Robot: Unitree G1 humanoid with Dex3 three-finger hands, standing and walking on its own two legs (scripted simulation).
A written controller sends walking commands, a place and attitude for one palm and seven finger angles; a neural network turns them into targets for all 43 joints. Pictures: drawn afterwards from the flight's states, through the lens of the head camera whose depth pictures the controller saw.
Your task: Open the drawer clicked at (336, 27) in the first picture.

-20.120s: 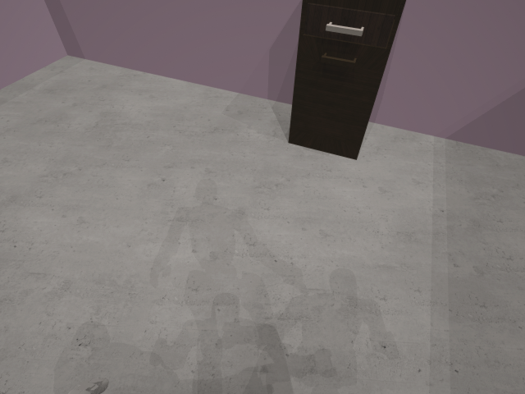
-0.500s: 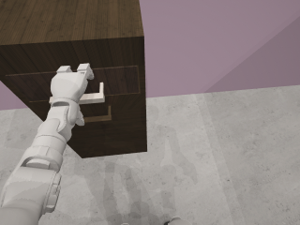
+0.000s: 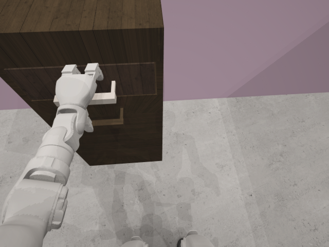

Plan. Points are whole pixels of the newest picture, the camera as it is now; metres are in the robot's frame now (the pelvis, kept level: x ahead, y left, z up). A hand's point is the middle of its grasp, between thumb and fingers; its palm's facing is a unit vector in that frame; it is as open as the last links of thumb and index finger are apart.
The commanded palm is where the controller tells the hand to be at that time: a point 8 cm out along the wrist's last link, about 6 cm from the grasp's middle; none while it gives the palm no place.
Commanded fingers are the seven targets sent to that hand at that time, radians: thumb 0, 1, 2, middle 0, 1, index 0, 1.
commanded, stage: lower the fingers behind the handle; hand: left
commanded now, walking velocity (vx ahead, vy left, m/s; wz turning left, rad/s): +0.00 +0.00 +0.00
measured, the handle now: (87, 92) +0.52 +0.21 +0.00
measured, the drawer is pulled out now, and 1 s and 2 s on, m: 0.00 0.00 0.00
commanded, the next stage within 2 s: close the thumb around the handle in 1.14 s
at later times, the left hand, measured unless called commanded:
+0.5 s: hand (81, 115) +0.46 +0.22 -0.01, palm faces -0.07 -0.06 -1.00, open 14.0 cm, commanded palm +0.45 +0.23 +0.05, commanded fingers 0.00 -0.50 0.30 -0.30 -1.20 -0.30 -1.20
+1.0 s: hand (79, 112) +0.47 +0.23 -0.02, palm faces -0.09 -0.04 -0.99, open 13.8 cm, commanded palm +0.46 +0.23 +0.03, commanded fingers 0.00 -0.50 0.30 -0.30 -1.20 -0.30 -1.20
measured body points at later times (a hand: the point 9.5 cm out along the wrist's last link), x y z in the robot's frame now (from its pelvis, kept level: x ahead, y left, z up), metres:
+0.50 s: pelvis -0.01 -0.01 -0.01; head +0.11 -0.01 +0.43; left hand +0.45 +0.22 +0.04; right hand -0.01 -0.30 -0.13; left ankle -0.02 +0.08 -0.70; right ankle +0.01 -0.10 -0.70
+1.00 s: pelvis -0.01 +0.00 -0.02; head +0.12 +0.00 +0.41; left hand +0.47 +0.23 +0.03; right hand -0.01 -0.27 -0.14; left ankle -0.02 +0.08 -0.70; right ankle +0.01 -0.10 -0.70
